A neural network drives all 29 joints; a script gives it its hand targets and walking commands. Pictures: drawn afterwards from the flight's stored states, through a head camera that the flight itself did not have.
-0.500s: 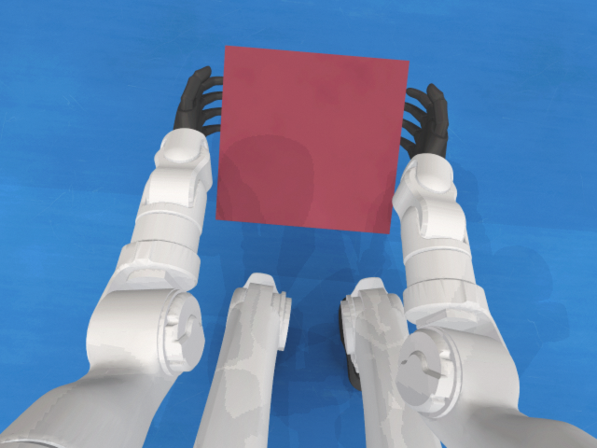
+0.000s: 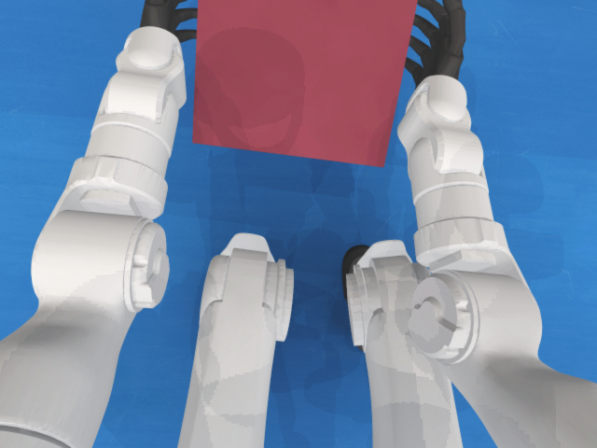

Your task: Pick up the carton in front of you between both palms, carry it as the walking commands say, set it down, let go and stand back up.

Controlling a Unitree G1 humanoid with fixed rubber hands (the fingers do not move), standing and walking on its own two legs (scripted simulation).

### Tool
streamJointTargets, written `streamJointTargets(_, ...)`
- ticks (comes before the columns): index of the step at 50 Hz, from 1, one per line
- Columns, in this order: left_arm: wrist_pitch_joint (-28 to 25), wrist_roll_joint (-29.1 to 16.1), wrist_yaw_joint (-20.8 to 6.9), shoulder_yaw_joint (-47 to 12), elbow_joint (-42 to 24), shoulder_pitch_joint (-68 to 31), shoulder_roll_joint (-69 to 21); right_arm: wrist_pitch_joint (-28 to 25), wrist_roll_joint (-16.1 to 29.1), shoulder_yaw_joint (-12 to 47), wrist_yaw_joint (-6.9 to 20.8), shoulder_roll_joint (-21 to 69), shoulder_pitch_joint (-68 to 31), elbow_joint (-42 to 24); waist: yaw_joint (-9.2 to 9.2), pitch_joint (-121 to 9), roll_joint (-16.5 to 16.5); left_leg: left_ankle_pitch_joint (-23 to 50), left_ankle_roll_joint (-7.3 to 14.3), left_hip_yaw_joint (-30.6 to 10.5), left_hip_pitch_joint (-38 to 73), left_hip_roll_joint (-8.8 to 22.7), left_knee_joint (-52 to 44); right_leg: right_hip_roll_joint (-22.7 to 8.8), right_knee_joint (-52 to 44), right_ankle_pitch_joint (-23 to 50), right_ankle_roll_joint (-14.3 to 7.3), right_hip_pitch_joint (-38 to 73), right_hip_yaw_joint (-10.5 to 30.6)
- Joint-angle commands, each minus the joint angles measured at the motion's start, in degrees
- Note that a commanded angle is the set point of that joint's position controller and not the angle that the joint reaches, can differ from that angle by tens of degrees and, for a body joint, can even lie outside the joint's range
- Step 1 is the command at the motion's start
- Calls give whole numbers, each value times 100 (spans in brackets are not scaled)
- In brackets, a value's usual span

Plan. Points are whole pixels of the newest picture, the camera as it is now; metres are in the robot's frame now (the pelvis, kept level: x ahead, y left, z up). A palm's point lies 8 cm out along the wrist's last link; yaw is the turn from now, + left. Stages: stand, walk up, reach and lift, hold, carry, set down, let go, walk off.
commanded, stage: set down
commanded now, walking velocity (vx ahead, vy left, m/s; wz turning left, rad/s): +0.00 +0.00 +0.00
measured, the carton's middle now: (298, 67) +0.53 +0.05 -0.25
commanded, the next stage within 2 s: none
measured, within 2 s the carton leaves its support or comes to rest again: rests again in 0.80 s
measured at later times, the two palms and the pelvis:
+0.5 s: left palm (167, 27) +0.53 +0.20 -0.17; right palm (440, 72) +0.52 -0.11 -0.16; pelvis +0.00 +0.00 -0.02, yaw +0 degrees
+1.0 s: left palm (172, 20) +0.55 +0.20 -0.19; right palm (437, 58) +0.54 -0.11 -0.18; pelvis +0.02 +0.00 -0.02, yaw +0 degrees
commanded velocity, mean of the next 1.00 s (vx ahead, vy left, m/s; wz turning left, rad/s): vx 0.00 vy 0.00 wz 0.00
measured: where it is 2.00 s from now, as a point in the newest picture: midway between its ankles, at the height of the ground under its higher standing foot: (304, 319)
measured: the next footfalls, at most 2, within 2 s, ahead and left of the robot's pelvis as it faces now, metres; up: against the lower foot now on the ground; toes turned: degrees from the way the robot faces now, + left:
none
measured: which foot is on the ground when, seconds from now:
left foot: down 0.00-1.00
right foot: down 0.00-1.00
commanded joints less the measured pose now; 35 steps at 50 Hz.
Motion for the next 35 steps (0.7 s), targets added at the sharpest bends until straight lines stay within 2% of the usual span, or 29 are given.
streamJointTargets(1, -414, -753, -1481, -1816, -1302, -3430, -5137, -17, 563, 2953, 1429, 4499, -3777, -274, 189, -7547, 534, 2309, -11, 465, 3849, 2, -1141, 77, -320, 1852, -297, 3584, -935)
streamJointTargets(5, -445, -763, -1479, -1718, -995, -3024, -5143, -35, 615, 2946, 1529, 4659, -3523, 6, 220, -7078, 453, 2644, 46, 351, 3874, -6, -1001, 104, -199, 1991, -292, 3143, -920)
streamJointTargets(8, -434, -604, -1525, -1484, -610, -2761, -5121, -28, 488, 2751, 1611, 4532, -3411, 198, 235, -6452, 407, 2392, 104, 321, 3458, -2, -965, 97, -189, 1779, -302, 2820, -865)
streamJointTargets(21, -382, 1, -1704, -731, 195, -2558, -4557, 45, -23, 1852, 1769, 3914, -3186, 870, 264, -5026, 323, 1476, 271, 305, 2419, 72, -946, 89, -180, 1110, -360, 2157, -762)
streamJointTargets(35, -325, 497, -1785, -258, 646, -2035, -4001, 47, -474, 1172, 1926, 3391, -2474, 1425, 205, -4318, 336, 1578, 325, 166, 2095, 122, -905, 63, -123, 1131, -380, 1721, -709)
